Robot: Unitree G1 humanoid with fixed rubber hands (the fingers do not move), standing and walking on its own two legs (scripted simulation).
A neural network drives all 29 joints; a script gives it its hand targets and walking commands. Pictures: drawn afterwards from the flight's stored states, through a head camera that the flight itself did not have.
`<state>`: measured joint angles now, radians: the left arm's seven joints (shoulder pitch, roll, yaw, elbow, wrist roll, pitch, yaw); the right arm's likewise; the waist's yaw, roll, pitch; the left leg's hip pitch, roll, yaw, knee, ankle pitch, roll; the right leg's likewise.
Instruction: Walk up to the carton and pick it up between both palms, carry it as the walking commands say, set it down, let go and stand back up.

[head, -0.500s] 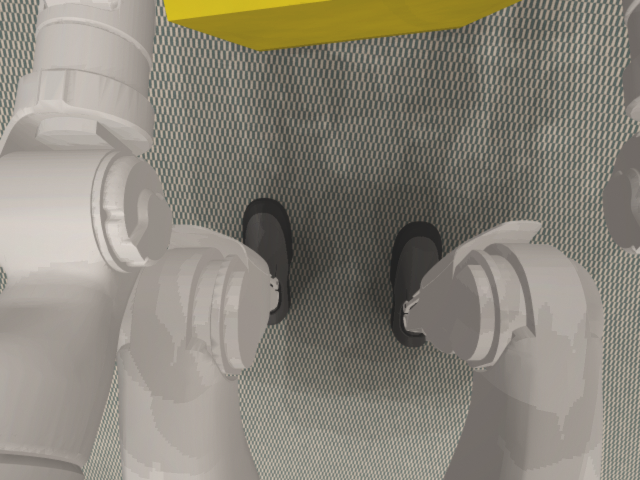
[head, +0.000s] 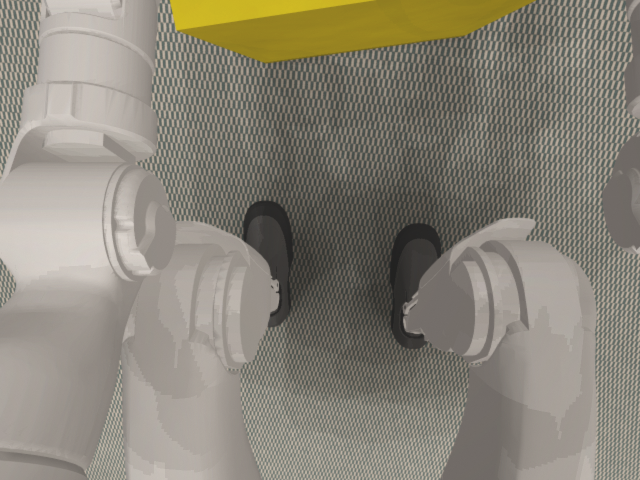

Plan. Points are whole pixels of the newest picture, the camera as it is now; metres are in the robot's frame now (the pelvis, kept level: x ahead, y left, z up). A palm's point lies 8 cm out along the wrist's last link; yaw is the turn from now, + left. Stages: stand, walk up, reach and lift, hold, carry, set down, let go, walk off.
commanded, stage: reach and lift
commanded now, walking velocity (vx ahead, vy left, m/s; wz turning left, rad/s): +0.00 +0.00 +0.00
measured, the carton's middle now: out of the picture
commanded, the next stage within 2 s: none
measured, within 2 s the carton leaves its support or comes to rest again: neither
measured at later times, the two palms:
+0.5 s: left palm out of the picture +0.56 +0.17 -0.12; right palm out of the picture +0.60 -0.17 -0.10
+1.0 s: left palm out of the picture +0.55 +0.17 -0.06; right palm out of the picture +0.59 -0.16 -0.04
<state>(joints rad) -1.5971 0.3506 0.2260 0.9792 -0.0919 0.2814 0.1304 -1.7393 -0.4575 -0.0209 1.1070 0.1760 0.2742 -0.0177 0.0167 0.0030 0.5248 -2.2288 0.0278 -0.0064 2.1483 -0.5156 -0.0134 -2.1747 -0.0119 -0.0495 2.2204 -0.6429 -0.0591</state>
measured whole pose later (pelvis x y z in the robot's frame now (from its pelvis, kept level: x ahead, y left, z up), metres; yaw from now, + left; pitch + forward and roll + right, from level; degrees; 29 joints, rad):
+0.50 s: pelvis -0.01 +0.00 +0.01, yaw +0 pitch +29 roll +1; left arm -1.55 0.31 0.30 0.90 -0.09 0.40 0.17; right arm -1.72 -0.44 -0.05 1.08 0.15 0.39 -0.02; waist 0.02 0.00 0.53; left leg -2.12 0.03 -0.01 2.14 -0.52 -0.01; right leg -2.07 0.00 -0.05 2.21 -0.64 -0.06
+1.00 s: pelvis -0.01 +0.00 +0.05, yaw +0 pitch +27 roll +2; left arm -1.45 0.26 0.38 0.71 -0.08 0.47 0.17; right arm -1.64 -0.40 -0.13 0.91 0.07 0.46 -0.01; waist 0.02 0.00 0.53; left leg -1.95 0.01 -0.01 2.01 -0.53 -0.01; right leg -1.92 0.01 -0.03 2.09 -0.64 -0.06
